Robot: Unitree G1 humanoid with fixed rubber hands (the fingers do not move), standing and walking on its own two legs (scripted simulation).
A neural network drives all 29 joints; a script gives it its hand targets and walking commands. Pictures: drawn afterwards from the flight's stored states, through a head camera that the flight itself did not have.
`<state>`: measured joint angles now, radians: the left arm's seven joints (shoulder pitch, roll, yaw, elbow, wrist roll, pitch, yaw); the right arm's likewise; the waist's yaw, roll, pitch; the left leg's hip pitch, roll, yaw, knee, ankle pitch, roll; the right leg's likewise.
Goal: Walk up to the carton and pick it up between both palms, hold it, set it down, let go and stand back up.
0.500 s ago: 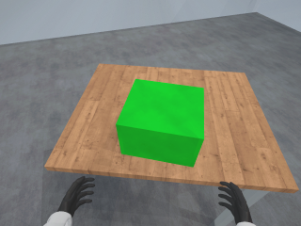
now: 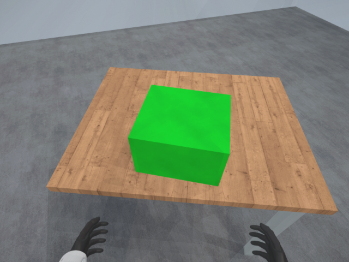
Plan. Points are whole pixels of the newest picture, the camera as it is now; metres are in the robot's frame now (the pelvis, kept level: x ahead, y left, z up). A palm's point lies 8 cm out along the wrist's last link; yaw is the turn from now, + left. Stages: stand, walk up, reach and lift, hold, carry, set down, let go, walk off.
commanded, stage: let go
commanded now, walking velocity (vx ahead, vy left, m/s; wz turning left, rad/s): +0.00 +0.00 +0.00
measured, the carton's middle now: (183, 133) +0.47 -0.01 -0.01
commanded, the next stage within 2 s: stand in 0.38 s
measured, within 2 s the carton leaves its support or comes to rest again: neither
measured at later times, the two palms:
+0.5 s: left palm (73, 260) +0.14 +0.24 -0.09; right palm out of the picture +0.13 -0.24 -0.10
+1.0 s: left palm out of the picture +0.10 +0.25 -0.12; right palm out of the picture +0.03 -0.23 -0.14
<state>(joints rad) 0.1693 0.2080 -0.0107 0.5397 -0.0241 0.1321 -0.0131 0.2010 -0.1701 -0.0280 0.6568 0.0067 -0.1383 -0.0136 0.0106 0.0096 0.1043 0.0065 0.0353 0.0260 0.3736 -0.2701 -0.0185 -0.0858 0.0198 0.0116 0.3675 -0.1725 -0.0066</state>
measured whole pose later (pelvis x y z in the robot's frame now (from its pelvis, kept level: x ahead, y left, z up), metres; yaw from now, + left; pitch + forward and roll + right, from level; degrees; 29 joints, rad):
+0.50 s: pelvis +0.01 +0.01 +0.00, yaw -1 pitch -2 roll +0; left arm 0.23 0.21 0.02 0.60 0.05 0.02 -0.01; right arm 0.20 -0.21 -0.04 0.72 -0.04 -0.04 0.01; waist 0.01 0.02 0.06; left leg -0.10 0.03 0.05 0.44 -0.31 -0.01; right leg -0.20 0.02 0.03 0.44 -0.21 0.00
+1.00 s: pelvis +0.01 +0.03 -0.01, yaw -4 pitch +0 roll +0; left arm 0.33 0.19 0.02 0.74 0.03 -0.01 0.02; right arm 0.31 -0.22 -0.04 0.90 -0.03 0.01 0.00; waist -0.01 -0.01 -0.02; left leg -0.14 0.00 0.11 0.48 -0.34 0.02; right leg -0.29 0.00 0.09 0.53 -0.24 0.04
